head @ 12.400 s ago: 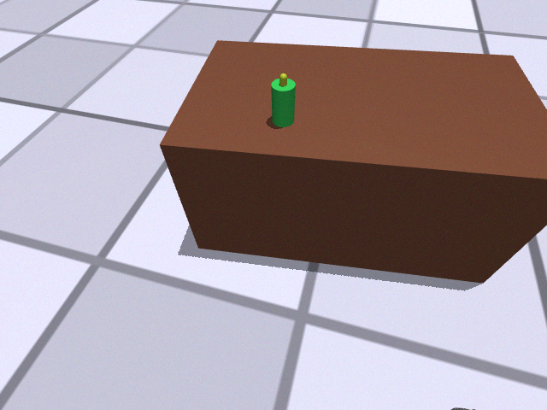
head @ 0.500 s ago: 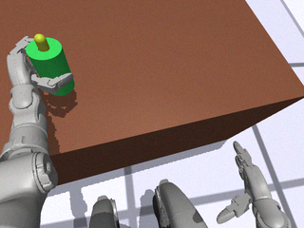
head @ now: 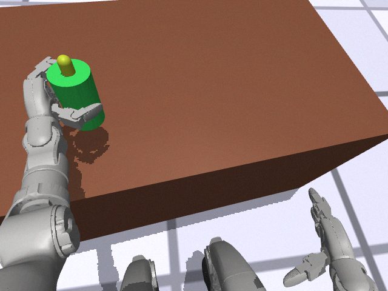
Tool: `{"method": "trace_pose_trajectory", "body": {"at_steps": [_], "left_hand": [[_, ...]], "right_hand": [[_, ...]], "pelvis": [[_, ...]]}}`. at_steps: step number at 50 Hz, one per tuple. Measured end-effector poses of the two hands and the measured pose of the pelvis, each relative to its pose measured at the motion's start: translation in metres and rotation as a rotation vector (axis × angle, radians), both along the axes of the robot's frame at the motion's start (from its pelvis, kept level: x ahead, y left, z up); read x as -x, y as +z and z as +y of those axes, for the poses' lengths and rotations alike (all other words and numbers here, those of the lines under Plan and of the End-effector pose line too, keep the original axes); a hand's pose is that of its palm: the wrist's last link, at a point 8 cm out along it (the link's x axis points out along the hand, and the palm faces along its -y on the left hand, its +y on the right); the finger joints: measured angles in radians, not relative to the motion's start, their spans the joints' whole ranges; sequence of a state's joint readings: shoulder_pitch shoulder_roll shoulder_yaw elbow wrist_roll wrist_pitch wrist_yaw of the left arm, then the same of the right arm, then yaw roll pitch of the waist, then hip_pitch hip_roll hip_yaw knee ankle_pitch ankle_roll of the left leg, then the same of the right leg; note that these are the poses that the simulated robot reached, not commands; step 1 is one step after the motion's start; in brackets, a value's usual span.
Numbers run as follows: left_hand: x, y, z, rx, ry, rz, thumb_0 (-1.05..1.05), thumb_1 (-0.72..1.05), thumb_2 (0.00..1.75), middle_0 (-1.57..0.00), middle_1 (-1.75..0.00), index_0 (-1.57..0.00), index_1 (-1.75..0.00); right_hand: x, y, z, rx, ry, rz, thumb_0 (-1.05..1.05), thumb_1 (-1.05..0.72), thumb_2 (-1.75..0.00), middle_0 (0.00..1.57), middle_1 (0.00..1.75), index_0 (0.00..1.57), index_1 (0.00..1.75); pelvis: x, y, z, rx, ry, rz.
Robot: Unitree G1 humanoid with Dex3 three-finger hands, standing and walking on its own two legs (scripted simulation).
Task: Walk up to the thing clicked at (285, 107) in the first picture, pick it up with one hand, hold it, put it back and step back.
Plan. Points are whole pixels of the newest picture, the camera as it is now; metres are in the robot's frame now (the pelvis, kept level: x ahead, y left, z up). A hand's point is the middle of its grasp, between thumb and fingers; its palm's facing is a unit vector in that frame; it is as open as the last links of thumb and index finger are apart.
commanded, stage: lift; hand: left
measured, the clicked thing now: (77, 91) +0.50 +0.16 +0.07
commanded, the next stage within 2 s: hold in 1.14 s
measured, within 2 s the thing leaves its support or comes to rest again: neither
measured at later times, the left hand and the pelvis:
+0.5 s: hand (59, 99) +0.44 +0.17 +0.13, palm faces +0.11 -0.99 -0.03, open 10.6 cm; pelvis +0.02 +0.00 +0.03, yaw +0 degrees
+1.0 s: hand (48, 121) +0.37 +0.16 +0.17, palm faces +0.11 -0.99 -0.03, open 10.6 cm; pelvis +0.01 +0.00 +0.05, yaw +1 degrees
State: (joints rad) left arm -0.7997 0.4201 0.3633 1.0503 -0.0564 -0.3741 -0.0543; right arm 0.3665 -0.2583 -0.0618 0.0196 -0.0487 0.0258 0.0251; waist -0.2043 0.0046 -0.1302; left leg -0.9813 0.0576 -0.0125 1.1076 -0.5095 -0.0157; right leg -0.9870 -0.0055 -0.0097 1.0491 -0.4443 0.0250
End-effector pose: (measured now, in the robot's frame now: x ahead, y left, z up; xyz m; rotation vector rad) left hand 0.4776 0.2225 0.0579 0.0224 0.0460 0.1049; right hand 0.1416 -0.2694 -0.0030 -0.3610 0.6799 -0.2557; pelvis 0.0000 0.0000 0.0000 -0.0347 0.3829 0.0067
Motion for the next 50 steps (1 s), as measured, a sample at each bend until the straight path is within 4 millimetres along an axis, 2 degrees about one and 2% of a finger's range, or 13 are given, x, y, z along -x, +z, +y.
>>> {"method": "trace_pose_trajectory", "body": {"at_steps": [10, 26, 38, 50], "left_hand": [[0.020, 0.022, -0.002, -0.005, -0.014, -0.013, 0.00, -0.59, 1.12, -0.76, -1.18, -0.75, -1.15], [0.070, 0.073, -0.002, -0.005, 0.004, -0.044, 0.00, -0.58, 1.12, -0.76, -1.18, -0.74, -1.15], [0.107, 0.091, -0.006, -0.006, 0.009, -0.039, 0.00, -0.59, 1.12, -0.76, -1.18, -0.75, -1.14], [0.135, 0.111, -0.009, -0.008, 0.009, -0.059, 0.00, -0.59, 1.12, -0.76, -1.18, -0.75, -1.14]], "right_hand": [[-0.007, 0.002, 0.001, -0.029, -0.011, -0.002, -0.01, 0.52, -0.06, 0.05, 0.05, 0.05, 0.05], [-0.018, 0.006, 0.010, -0.112, -0.037, -0.023, -0.01, 0.52, -0.06, 0.05, 0.05, 0.05, 0.05], [-0.016, 0.002, 0.012, -0.150, -0.057, -0.018, -0.01, 0.52, -0.05, 0.05, 0.05, 0.05, 0.05], [-0.011, -0.004, 0.014, -0.171, -0.064, -0.012, -0.01, 0.52, -0.05, 0.05, 0.05, 0.05, 0.05]], "pelvis": [[-0.007, 0.012, 0.002, -0.003, 0.001, -0.044], [-0.017, 0.035, 0.002, -0.019, 0.002, -0.158], [-0.015, 0.045, 0.001, -0.028, 0.003, -0.229], [-0.009, 0.053, -0.002, -0.032, 0.006, -0.284]]}}
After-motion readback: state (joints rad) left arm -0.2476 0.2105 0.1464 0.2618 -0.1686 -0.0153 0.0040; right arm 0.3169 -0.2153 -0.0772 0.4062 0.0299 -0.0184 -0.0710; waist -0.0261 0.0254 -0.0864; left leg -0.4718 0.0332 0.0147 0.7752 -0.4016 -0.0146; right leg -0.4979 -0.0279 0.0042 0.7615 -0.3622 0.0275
